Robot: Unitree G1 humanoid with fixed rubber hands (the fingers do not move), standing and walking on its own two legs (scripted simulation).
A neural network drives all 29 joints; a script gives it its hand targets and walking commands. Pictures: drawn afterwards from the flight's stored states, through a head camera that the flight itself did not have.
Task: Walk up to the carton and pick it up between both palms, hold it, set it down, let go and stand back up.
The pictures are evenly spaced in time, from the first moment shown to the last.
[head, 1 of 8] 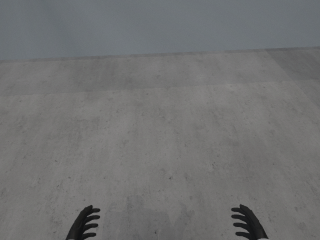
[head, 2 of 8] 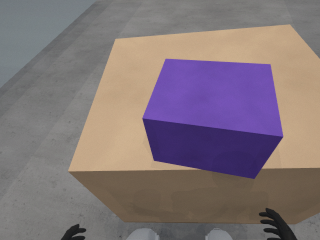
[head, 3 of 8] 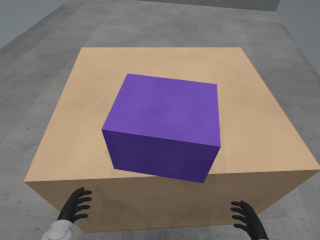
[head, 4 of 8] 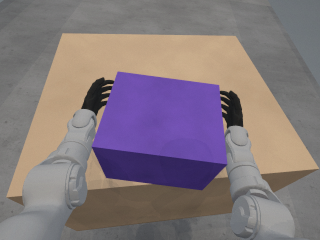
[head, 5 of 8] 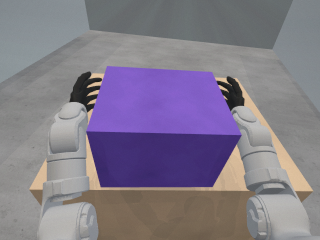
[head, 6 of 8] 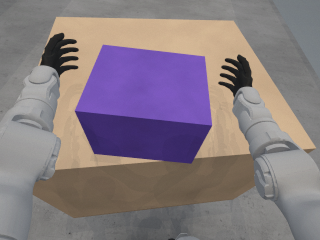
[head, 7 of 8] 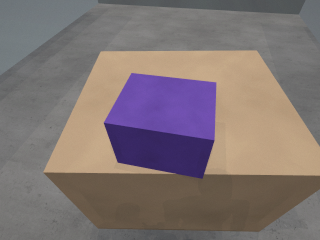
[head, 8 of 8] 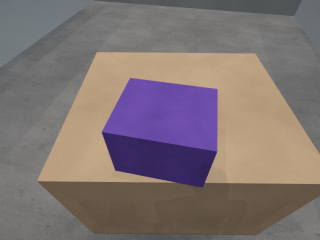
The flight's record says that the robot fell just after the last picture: no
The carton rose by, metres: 0.17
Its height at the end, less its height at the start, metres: +0.00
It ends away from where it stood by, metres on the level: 0.03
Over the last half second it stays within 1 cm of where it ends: yes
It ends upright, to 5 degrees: yes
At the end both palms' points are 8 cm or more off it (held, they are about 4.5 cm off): yes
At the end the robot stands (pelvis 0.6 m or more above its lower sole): yes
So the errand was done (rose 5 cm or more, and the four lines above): yes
